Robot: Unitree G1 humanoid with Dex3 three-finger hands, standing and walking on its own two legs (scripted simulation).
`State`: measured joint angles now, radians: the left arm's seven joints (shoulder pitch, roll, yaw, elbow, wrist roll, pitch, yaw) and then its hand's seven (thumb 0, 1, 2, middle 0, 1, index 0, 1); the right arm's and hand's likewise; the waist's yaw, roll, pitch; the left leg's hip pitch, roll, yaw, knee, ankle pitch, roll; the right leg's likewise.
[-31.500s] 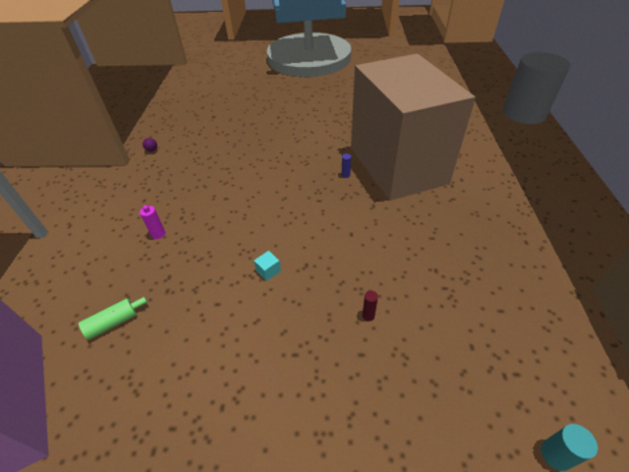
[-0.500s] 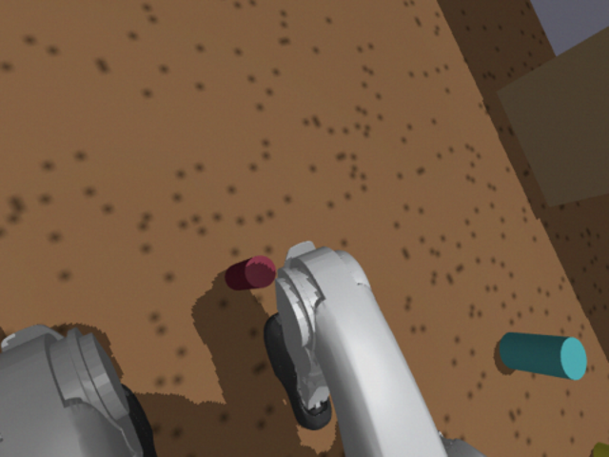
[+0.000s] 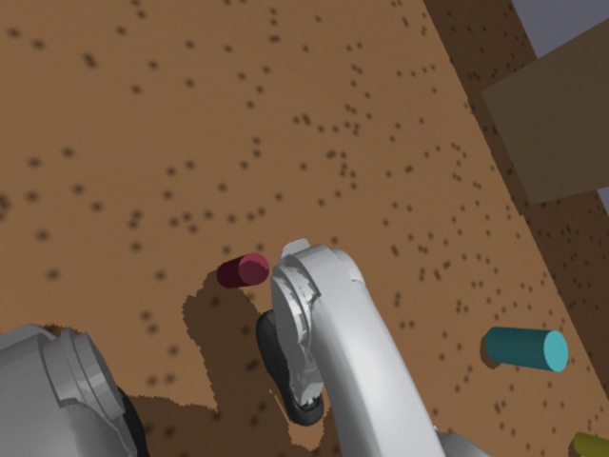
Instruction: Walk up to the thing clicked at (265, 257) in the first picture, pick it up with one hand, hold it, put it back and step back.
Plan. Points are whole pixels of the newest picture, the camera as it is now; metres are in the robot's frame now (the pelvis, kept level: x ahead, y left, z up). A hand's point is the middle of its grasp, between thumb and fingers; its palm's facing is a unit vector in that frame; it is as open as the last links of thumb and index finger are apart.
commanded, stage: open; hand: left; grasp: from above
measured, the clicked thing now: out of the picture +0.40 +0.39 -0.28
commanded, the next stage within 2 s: withdraw in 0.58 s
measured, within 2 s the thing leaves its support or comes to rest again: neither
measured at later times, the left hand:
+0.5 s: hand out of the picture +0.39 +0.38 -0.23, palm faces -0.15 -0.43 -0.89, open 14.1 cm
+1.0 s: hand out of the picture +0.41 +0.41 -0.18, palm faces -0.08 -0.37 -0.93, open 13.9 cm
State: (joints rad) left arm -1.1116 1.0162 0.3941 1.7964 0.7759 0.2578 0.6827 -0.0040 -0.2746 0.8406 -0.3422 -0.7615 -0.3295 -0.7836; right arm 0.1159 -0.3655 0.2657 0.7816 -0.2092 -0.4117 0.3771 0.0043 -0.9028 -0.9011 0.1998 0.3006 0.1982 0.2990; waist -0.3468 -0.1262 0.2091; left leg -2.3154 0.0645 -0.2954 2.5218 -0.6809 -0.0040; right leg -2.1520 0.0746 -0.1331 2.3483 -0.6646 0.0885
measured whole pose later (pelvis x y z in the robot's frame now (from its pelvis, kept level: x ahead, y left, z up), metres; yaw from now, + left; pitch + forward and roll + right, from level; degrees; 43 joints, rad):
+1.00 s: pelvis +0.01 +0.00 +0.01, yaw +1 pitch +29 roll -14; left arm -0.96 0.88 0.34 1.40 0.81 0.27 0.52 0.00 -0.48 0.96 -0.10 -1.00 -0.12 -0.98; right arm 0.18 -0.34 0.18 0.79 -0.16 -0.35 0.36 0.01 -0.90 -0.90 0.20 0.30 0.20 0.30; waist -0.27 -0.06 0.09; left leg -2.34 0.06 -0.27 2.48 -0.69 -0.01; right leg -2.18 0.06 -0.12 2.33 -0.68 0.06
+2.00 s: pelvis +0.00 -0.01 +0.08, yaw +7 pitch +34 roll -9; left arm -0.52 0.71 0.18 0.76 0.87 -0.14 0.07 0.00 0.20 1.00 -0.25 -0.63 -0.24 -0.63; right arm 0.15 -0.24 0.00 0.66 -0.05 0.06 0.10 0.01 -0.89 -0.90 0.21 0.30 0.20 0.30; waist -0.11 0.02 -0.11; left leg -2.18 0.06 -0.15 2.23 -0.65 0.00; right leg -2.06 0.01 -0.05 2.14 -0.68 0.07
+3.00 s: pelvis +0.10 +0.01 +0.40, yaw +16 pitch +13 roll -3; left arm 0.52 0.21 0.04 -0.16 -0.06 0.47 0.03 0.01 0.87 0.89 -0.20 -0.29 -0.20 -0.29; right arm 0.30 -0.22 0.03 0.53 0.02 -0.20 -0.18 0.01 -0.90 -0.90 0.20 0.30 0.20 0.30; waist -0.06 0.06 -0.20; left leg -0.75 0.06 -0.05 1.03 -0.50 -0.02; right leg -0.66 -0.03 -0.06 0.95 -0.50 0.04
